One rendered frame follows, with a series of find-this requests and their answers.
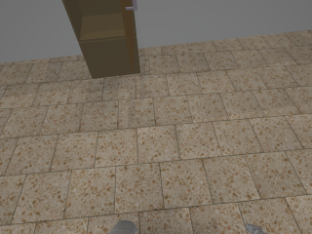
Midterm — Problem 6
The handle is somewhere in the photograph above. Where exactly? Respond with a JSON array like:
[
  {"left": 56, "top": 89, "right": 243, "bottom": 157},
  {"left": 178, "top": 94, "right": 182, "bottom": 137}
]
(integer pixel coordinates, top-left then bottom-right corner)
[{"left": 125, "top": 0, "right": 137, "bottom": 11}]

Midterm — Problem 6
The cupboard door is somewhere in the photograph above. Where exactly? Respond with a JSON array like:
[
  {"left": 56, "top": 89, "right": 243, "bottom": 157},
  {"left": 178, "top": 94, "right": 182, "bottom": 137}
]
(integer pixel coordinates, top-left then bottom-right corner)
[{"left": 120, "top": 0, "right": 135, "bottom": 71}]

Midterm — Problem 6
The robot left thigh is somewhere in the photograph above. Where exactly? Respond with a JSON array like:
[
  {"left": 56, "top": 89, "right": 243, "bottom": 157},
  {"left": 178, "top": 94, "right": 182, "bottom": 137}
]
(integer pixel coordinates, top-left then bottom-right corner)
[{"left": 108, "top": 220, "right": 138, "bottom": 234}]

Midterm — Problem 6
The right robot hand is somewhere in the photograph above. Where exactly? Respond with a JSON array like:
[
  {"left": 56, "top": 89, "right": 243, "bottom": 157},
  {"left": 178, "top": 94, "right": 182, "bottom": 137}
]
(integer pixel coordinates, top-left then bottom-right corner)
[{"left": 245, "top": 223, "right": 268, "bottom": 234}]

